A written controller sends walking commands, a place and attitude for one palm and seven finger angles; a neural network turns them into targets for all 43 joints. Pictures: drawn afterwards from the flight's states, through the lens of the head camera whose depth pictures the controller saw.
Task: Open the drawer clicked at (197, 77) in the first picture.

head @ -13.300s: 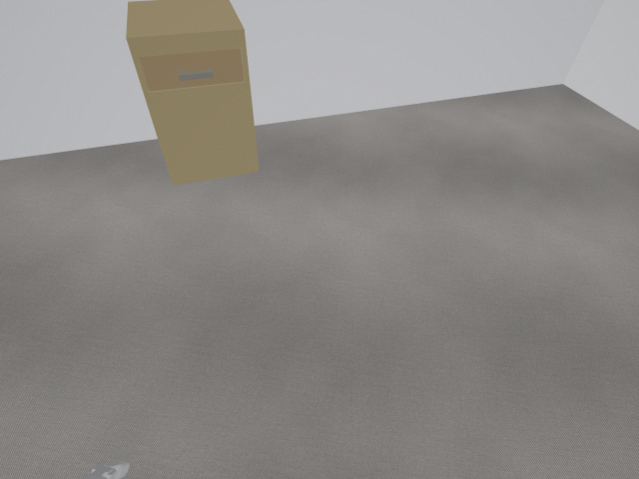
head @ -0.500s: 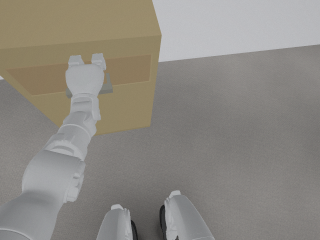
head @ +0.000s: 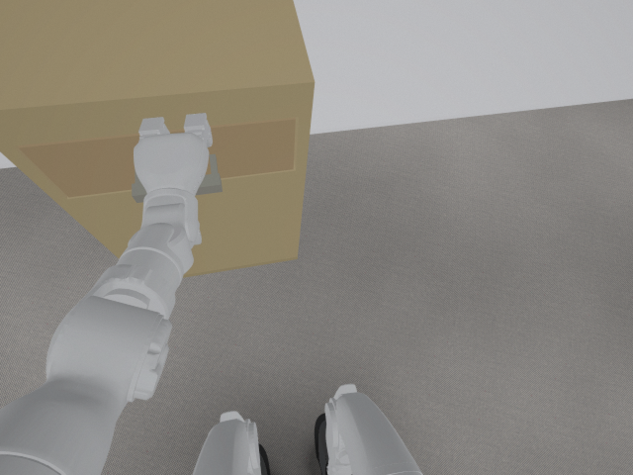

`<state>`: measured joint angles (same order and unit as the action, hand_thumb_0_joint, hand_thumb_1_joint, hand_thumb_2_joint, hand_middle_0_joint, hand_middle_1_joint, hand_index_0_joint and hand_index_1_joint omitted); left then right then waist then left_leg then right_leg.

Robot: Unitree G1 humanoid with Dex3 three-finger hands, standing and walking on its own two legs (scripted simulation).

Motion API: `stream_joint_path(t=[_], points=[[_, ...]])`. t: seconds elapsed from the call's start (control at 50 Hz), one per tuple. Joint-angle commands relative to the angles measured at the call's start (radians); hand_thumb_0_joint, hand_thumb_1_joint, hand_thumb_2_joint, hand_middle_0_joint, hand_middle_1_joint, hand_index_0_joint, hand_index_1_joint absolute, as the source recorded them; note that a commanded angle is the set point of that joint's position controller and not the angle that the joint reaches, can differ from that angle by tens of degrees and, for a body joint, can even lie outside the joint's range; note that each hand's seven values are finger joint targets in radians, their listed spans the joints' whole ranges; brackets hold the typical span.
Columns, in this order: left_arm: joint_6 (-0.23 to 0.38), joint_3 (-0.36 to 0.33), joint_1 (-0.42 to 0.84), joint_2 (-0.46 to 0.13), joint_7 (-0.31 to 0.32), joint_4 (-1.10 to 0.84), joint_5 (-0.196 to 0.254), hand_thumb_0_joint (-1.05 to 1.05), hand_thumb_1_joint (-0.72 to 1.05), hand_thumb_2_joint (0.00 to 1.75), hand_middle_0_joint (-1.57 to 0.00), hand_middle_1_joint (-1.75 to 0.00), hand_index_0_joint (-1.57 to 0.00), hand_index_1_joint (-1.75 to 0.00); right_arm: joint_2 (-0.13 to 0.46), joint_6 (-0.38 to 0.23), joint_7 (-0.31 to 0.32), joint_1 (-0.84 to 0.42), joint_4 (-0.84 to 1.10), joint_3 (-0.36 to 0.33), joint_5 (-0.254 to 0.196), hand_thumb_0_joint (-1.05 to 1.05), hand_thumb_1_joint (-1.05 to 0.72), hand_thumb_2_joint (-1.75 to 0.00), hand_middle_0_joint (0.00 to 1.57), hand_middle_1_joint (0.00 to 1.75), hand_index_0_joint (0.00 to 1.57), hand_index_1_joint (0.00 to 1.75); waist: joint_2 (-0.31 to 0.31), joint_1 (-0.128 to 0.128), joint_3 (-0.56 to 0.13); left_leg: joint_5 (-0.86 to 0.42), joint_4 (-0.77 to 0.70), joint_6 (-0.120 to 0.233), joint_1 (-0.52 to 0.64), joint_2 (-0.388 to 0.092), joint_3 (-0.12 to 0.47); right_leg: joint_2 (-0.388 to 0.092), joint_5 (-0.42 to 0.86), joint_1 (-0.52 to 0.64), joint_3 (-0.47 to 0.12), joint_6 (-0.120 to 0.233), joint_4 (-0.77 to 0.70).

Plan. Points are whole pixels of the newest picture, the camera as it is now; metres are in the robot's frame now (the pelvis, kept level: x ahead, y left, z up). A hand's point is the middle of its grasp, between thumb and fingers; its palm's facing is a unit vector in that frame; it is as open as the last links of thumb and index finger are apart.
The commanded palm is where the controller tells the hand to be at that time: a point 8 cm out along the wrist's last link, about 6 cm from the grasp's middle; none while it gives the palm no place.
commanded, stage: move the hooked fingers above the handle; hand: left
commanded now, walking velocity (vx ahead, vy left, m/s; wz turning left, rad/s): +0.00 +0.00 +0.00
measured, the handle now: (177, 176) +0.57 +0.14 -0.10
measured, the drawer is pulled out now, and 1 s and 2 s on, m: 0.00 0.00 0.00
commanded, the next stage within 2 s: lower the fingers behind the handle in 1.36 s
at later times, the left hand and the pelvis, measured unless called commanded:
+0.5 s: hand (183, 175) +0.52 +0.12 -0.03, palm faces -0.02 -0.06 -1.00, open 13.9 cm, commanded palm +0.50 +0.13 +0.00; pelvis +0.00 +0.00 +0.00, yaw +0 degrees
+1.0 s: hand (182, 178) +0.52 +0.12 -0.04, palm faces +0.02 -0.07 -1.00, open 13.9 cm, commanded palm +0.51 +0.12 +0.00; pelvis -0.01 +0.00 -0.01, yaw +0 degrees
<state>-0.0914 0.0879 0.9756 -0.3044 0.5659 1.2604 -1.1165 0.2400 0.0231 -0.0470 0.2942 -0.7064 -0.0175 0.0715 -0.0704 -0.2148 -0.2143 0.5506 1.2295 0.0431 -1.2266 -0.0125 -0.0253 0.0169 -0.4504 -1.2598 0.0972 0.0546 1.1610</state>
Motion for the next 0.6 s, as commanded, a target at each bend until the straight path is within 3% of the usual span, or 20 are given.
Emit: stream_joint_path(t=[0.0, 0.08, 0.14, 0.18, 0.2, 0.24, 0.26, 0.28, 0.32, 0.38, 0.4, 0.44, 0.48, 0.54, 0.58], points=[[-0.040, -0.099, 0.347, -0.259, 0.073, -0.176, -0.022, 0.00, -0.50, 0.30, -0.30, -1.20, -0.30, -1.20, 0.153, -0.001, 0.006, 0.163, 0.055, -0.050, -0.001, 0.00, -0.90, -0.90, 0.20, 0.30, 0.20, 0.30, -0.047, 0.016, -0.539, -0.396, -0.097, 0.008, 0.193, 0.029, 0.024, 0.017, 0.392, 0.437, -0.089, -0.016, -0.081], [-0.057, -0.080, 0.364, -0.253, 0.064, -0.238, -0.021, 0.00, -0.50, 0.30, -0.30, -1.20, -0.30, -1.20, 0.150, -0.006, 0.005, 0.152, 0.067, -0.057, -0.013, 0.00, -0.90, -0.90, 0.20, 0.30, 0.20, 0.30, -0.050, 0.015, -0.597, -0.387, -0.100, 0.007, 0.218, 0.026, 0.025, 0.016, 0.398, 0.473, -0.095, -0.021, -0.086], [-0.047, -0.057, 0.397, -0.229, 0.040, -0.304, 0.005, 0.00, -0.50, 0.30, -0.30, -1.20, -0.30, -1.20, 0.156, -0.009, 0.011, 0.168, 0.061, -0.068, -0.022, 0.00, -0.90, -0.90, 0.20, 0.30, 0.20, 0.30, -0.058, 0.002, -0.655, -0.396, -0.113, 0.006, 0.290, 0.020, 0.039, 0.015, 0.395, 0.477, -0.093, -0.028, -0.105], [-0.024, -0.014, 0.453, -0.178, 0.020, -0.356, 0.026, 0.00, -0.50, 0.30, -0.30, -1.20, -0.30, -1.20, 0.151, -0.015, 0.015, 0.176, 0.046, -0.074, -0.023, 0.00, -0.90, -0.90, 0.20, 0.30, 0.20, 0.30, -0.046, -0.026, -0.661, -0.401, -0.122, 0.007, 0.343, 0.015, 0.055, 0.014, 0.385, 0.458, -0.089, -0.031, -0.121], [-0.013, -0.020, 0.433, -0.177, 0.013, -0.352, 0.031, 0.00, -0.50, 0.30, -0.30, -1.20, -0.30, -1.20, 0.154, -0.017, 0.017, 0.188, 0.034, -0.080, -0.023, 0.00, -0.90, -0.90, 0.20, 0.30, 0.20, 0.30, -0.046, -0.026, -0.657, -0.406, -0.123, 0.007, 0.359, 0.015, 0.058, 0.015, 0.383, 0.452, -0.086, -0.033, -0.126], [0.006, 0.017, 0.455, -0.141, 0.003, -0.349, 0.035, 0.00, -0.50, 0.30, -0.30, -1.20, -0.30, -1.20, 0.154, -0.019, 0.023, 0.192, 0.019, -0.079, -0.021, 0.00, -0.90, -0.90, 0.20, 0.30, 0.20, 0.30, -0.036, -0.044, -0.616, -0.385, -0.127, 0.008, 0.359, 0.015, 0.062, 0.016, 0.353, 0.421, -0.084, -0.033, -0.139], [0.011, 0.009, 0.441, -0.150, 0.004, -0.324, 0.029, 0.00, -0.50, 0.30, -0.30, -1.20, -0.30, -1.20, 0.154, -0.020, 0.024, 0.200, 0.011, -0.078, -0.020, 0.00, -0.90, -0.90, 0.20, 0.30, 0.20, 0.30, -0.023, -0.040, -0.591, -0.370, -0.130, 0.008, 0.347, 0.016, 0.066, 0.016, 0.329, 0.406, -0.079, -0.030, -0.141], [0.017, 0.035, 0.470, -0.128, 0.006, -0.320, 0.021, 0.00, -0.50, 0.30, -0.30, -1.20, -0.30, -1.20, 0.152, -0.022, 0.026, 0.197, 0.003, -0.075, -0.018, 0.00, -0.90, -0.90, 0.20, 0.30, 0.20, 0.30, -0.051, -0.050, -0.555, -0.372, -0.136, 0.005, 0.366, 0.015, 0.067, 0.016, 0.317, 0.366, -0.077, -0.028, -0.146], [0.013, 0.043, 0.459, -0.109, 0.021, -0.242, 0.009, 0.00, -0.50, 0.30, -0.30, -1.20, -0.30, -1.20, 0.152, -0.024, 0.025, 0.202, -0.010, -0.072, -0.014, 0.00, -0.90, -0.90, 0.20, 0.30, 0.20, 0.30, -0.049, -0.059, -0.470, -0.339, -0.135, 0.005, 0.334, 0.017, 0.068, 0.019, 0.261, 0.305, -0.068, -0.024, -0.150], [-0.012, -0.016, 0.437, -0.165, 0.045, -0.146, 0.009, 0.00, -0.50, 0.30, -0.30, -1.20, -0.30, -1.20, 0.159, -0.022, 0.020, 0.188, -0.010, -0.056, -0.008, 0.00, -0.90, -0.90, 0.20, 0.30, 0.20, 0.30, -0.034, -0.042, -0.416, -0.304, -0.133, 0.007, 0.247, 0.024, 0.053, 0.020, 0.235, 0.307, -0.070, -0.018, -0.142], [-0.021, -0.020, 0.450, -0.178, 0.052, -0.138, 0.007, 0.00, -0.50, 0.30, -0.30, -1.20, -0.30, -1.20, 0.159, -0.021, 0.019, 0.190, -0.004, -0.053, -0.006, 0.00, -0.90, -0.90, 0.20, 0.30, 0.20, 0.30, -0.035, -0.049, -0.423, -0.310, -0.123, 0.009, 0.227, 0.025, 0.046, 0.020, 0.253, 0.322, -0.074, -0.020, -0.135], [-0.044, -0.059, 0.400, -0.228, 0.057, -0.109, 0.006, 0.00, -0.50, 0.30, -0.30, -1.20, -0.30, -1.20, 0.160, -0.015, 0.014, 0.180, 0.017, -0.043, -0.005, 0.00, -0.90, -0.90, 0.20, 0.30, 0.20, 0.30, -0.033, -0.018, -0.448, -0.324, -0.114, 0.011, 0.176, 0.032, 0.028, 0.018, 0.301, 0.385, -0.084, -0.019, -0.119], [-0.071, -0.071, 0.356, -0.243, 0.048, -0.072, 0.001, 0.00, -0.50, 0.30, -0.30, -1.20, -0.30, -1.20, 0.161, -0.010, 0.008, 0.168, 0.029, -0.039, -0.006, 0.00, -0.90, -0.90, 0.20, 0.30, 0.20, 0.30, -0.029, -0.006, -0.450, -0.337, -0.109, 0.011, 0.153, 0.033, 0.020, 0.018, 0.334, 0.408, -0.088, -0.019, -0.107], [-0.088, -0.075, 0.357, -0.283, 0.032, -0.103, -0.009, 0.00, -0.50, 0.30, -0.30, -1.20, -0.30, -1.20, 0.164, -0.005, 0.008, 0.165, 0.054, -0.038, -0.015, 0.00, -0.90, -0.90, 0.20, 0.30, 0.20, 0.30, -0.018, -0.004, -0.493, -0.334, -0.096, 0.013, 0.128, 0.030, 0.008, 0.017, 0.365, 0.455, -0.100, -0.025, -0.099], [-0.103, -0.078, 0.351, -0.294, 0.020, -0.096, 0.003, 0.00, -0.50, 0.30, -0.30, -1.20, -0.30, -1.20, 0.164, -0.005, 0.012, 0.159, 0.061, -0.038, -0.022, 0.00, -0.90, -0.90, 0.20, 0.30, 0.20, 0.30, 0.034, -0.008, -0.508, -0.316, -0.095, 0.016, 0.100, 0.034, 0.007, 0.014, 0.370, 0.498, -0.107, -0.031, -0.105]])
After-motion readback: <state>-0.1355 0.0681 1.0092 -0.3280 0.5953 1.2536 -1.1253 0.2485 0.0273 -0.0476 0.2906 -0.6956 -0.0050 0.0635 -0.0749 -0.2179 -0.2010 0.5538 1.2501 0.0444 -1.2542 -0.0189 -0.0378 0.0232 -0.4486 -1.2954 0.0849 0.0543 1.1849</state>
